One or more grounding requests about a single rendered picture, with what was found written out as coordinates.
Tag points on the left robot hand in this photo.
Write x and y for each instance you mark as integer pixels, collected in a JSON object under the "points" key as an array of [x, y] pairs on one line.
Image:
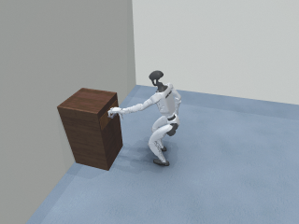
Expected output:
{"points": [[115, 110]]}

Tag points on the robot head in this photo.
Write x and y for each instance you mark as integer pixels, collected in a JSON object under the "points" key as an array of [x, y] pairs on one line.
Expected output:
{"points": [[157, 75]]}

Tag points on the right robot forearm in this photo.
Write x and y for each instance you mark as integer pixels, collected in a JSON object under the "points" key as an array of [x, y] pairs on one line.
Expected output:
{"points": [[177, 105]]}

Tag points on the humanoid robot torso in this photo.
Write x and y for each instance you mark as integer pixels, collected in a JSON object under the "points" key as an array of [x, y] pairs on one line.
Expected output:
{"points": [[167, 107]]}

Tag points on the robot left upper arm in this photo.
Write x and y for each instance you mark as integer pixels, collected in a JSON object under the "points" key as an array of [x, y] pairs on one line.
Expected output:
{"points": [[154, 99]]}

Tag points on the robot right upper arm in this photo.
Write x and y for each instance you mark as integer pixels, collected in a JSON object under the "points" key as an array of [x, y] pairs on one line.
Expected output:
{"points": [[174, 92]]}

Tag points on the handle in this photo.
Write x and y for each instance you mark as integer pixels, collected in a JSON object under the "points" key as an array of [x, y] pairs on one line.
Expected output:
{"points": [[113, 115]]}

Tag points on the cabinet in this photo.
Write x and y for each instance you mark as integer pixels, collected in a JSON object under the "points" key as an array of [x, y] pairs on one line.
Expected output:
{"points": [[80, 115]]}

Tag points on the left robot forearm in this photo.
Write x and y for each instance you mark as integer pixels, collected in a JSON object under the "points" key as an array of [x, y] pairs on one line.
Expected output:
{"points": [[130, 109]]}

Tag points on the drawer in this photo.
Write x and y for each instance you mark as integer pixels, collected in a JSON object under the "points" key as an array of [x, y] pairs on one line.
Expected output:
{"points": [[105, 119]]}

